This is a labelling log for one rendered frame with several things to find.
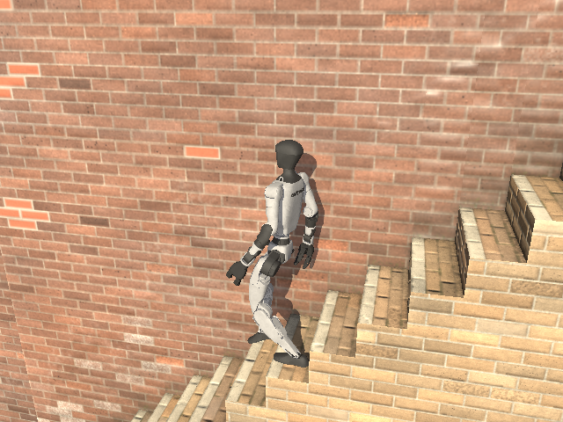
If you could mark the robot right foot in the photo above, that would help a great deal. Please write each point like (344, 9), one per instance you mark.
(257, 338)

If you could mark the robot left foot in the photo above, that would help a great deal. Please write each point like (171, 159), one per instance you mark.
(285, 358)

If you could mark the robot right hand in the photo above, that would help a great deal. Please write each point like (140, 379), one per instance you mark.
(304, 249)

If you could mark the robot foot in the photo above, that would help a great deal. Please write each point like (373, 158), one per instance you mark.
(285, 358)
(257, 338)

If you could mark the left robot upper arm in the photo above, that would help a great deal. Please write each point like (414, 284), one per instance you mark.
(273, 195)

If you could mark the robot left forearm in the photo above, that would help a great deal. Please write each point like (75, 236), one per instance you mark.
(258, 245)

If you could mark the right robot upper arm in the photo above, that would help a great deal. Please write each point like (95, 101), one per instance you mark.
(311, 207)

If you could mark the robot left hand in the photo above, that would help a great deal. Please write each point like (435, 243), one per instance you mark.
(238, 270)

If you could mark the robot right forearm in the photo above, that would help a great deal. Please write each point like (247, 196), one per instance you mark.
(310, 225)

